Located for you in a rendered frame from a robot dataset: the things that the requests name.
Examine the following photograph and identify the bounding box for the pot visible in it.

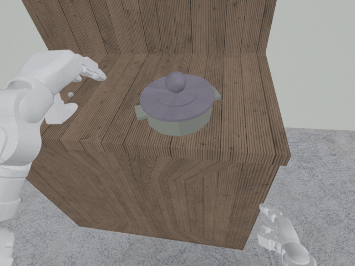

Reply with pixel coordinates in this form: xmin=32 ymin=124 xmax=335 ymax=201
xmin=134 ymin=86 xmax=221 ymax=136

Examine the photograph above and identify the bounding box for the right robot hand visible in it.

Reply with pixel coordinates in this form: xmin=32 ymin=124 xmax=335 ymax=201
xmin=257 ymin=203 xmax=300 ymax=255

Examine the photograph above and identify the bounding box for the lid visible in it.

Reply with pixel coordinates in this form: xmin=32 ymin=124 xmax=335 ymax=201
xmin=140 ymin=74 xmax=215 ymax=122

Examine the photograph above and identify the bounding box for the right robot forearm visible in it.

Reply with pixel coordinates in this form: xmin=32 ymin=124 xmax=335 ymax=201
xmin=281 ymin=242 xmax=317 ymax=266

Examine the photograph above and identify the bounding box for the table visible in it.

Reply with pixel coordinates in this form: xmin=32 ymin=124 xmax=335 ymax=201
xmin=22 ymin=0 xmax=291 ymax=250

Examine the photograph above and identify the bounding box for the knob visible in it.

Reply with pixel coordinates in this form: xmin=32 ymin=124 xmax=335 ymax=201
xmin=165 ymin=71 xmax=186 ymax=93

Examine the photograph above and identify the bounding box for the left robot forearm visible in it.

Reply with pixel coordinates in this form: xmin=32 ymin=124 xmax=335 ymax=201
xmin=0 ymin=76 xmax=54 ymax=222

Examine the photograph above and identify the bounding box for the left robot upper arm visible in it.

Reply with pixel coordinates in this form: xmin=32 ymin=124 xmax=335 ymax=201
xmin=0 ymin=228 xmax=14 ymax=266

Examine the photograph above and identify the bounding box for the left robot hand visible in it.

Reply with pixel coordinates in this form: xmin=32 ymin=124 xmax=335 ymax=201
xmin=17 ymin=50 xmax=107 ymax=124

